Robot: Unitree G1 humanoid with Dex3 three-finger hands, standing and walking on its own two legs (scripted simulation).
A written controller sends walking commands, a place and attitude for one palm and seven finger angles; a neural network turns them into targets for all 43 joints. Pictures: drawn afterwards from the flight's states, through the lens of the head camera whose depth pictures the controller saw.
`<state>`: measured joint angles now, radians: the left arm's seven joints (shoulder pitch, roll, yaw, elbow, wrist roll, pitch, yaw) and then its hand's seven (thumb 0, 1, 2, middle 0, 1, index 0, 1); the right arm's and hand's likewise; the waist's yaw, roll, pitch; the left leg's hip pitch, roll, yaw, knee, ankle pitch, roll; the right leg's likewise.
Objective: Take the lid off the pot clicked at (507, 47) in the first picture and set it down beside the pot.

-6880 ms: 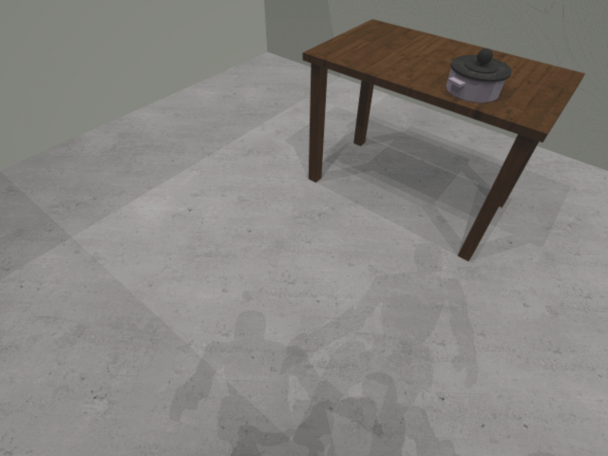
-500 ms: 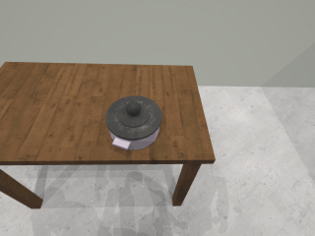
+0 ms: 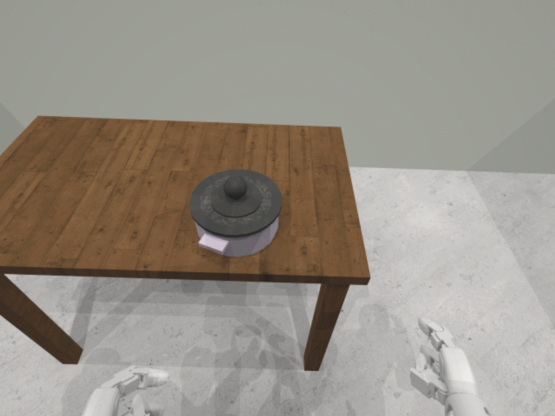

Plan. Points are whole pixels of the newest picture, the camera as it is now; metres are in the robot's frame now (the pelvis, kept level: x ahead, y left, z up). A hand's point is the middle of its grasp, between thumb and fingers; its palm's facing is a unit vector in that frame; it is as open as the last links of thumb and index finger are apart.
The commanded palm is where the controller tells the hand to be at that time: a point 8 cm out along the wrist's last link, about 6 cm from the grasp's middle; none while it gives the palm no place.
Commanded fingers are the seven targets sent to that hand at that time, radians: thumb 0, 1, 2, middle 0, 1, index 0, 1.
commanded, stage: lift the closed hand beside the body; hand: left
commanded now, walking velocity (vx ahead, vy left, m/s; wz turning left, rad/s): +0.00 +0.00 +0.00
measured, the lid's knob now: (235, 187) +0.53 +0.13 +0.01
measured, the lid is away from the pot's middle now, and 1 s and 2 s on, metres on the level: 0.00 0.00 0.00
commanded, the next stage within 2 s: raise the hand higher, near the body in 0.22 s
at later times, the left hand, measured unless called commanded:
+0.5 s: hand out of the picture +0.13 +0.22 -0.04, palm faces +0.18 -0.93 -0.33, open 3.1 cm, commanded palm +0.09 +0.27 +0.00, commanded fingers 0.00 0.90 0.90 -1.30 -1.50 -1.30 -1.50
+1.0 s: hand (97, 354) +0.17 +0.23 +0.06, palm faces +0.25 -0.90 -0.36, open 3.1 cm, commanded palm +0.13 +0.28 +0.10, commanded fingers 0.00 0.90 0.90 -1.30 -1.50 -1.30 -1.50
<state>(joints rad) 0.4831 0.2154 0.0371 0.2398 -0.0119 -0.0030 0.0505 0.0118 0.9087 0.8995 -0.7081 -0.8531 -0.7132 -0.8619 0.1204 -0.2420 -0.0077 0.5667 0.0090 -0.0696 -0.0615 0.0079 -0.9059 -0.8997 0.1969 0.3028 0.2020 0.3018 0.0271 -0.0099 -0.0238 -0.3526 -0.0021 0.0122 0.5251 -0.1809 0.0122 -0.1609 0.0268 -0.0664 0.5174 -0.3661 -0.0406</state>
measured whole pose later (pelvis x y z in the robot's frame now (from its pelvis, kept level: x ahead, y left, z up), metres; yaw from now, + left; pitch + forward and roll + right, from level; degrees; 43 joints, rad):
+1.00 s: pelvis +0.02 +0.01 +0.01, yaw -1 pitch -4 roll +0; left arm 0.64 0.29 0.12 -0.29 -0.05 -0.03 0.08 0.02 0.90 0.90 -1.29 -1.49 -1.30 -1.50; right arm 0.17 -0.21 0.03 0.57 -0.01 -0.07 -0.06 0.01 -0.90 -0.90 0.20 0.30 0.20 0.30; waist 0.07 0.03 0.03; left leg -0.18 -0.02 0.04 0.41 -0.17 0.03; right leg 0.02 0.01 -0.04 0.37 -0.33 -0.02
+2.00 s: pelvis -0.03 +0.03 +0.01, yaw +0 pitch -4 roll -1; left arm 0.06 0.59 -0.04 -0.06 0.82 0.02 -0.17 0.00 -0.02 1.25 -0.92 -0.38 -0.93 -0.39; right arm 0.08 -0.26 0.02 0.63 0.03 0.14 -0.01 0.01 -0.91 -0.90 0.20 0.30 0.20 0.30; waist 0.07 0.12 0.06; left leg -0.25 -0.03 0.02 0.40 -0.08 0.06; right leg -0.06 0.00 -0.06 0.39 -0.27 0.00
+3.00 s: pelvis -0.01 +0.02 +0.01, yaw +0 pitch +0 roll +0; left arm -0.41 0.47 -0.26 0.30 0.85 0.20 -0.23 0.00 -0.27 1.37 -0.83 -0.08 -0.83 -0.09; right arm 0.13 -0.28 0.02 0.65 0.05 0.16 0.02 0.01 -0.91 -0.90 0.20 0.30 0.20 0.30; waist 0.01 0.10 0.02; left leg -0.30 -0.04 0.03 0.42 -0.12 0.05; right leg -0.14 -0.01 -0.05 0.46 -0.32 -0.01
